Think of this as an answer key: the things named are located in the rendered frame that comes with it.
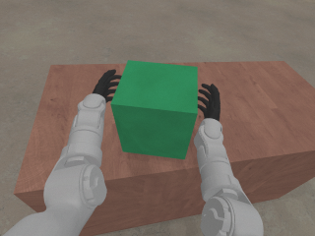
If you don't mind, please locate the carton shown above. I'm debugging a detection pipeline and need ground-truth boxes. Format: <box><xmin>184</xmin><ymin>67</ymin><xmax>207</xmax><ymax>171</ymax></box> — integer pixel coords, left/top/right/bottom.
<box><xmin>110</xmin><ymin>60</ymin><xmax>198</xmax><ymax>159</ymax></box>

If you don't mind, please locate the right robot upper arm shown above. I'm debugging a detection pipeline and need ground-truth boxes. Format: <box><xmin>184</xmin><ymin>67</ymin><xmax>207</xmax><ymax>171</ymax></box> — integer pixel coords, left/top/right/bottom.
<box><xmin>200</xmin><ymin>196</ymin><xmax>264</xmax><ymax>236</ymax></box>

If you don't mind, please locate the pedestal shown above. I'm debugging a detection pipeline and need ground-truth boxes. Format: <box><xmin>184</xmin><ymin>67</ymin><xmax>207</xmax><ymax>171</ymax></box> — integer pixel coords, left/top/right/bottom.
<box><xmin>13</xmin><ymin>61</ymin><xmax>315</xmax><ymax>236</ymax></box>

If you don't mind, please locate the right robot hand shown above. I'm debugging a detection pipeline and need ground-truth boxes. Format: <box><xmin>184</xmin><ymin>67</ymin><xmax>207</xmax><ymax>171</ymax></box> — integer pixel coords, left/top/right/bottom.
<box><xmin>197</xmin><ymin>84</ymin><xmax>221</xmax><ymax>121</ymax></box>

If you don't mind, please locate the left robot upper arm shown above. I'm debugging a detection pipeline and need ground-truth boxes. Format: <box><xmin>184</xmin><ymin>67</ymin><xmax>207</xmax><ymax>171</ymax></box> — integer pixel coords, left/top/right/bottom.
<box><xmin>3</xmin><ymin>163</ymin><xmax>107</xmax><ymax>236</ymax></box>

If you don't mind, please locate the left robot forearm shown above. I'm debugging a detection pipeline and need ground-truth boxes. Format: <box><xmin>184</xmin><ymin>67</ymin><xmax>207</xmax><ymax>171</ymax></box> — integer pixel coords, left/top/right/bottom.
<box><xmin>43</xmin><ymin>93</ymin><xmax>106</xmax><ymax>203</ymax></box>

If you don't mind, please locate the left robot hand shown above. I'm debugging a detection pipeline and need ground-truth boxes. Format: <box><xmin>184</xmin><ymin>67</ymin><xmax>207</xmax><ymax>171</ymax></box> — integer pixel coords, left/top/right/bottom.
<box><xmin>93</xmin><ymin>69</ymin><xmax>122</xmax><ymax>103</ymax></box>

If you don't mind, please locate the right robot forearm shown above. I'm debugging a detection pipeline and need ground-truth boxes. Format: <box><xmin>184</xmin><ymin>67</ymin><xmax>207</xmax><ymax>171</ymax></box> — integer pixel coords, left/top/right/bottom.
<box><xmin>193</xmin><ymin>118</ymin><xmax>253</xmax><ymax>206</ymax></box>

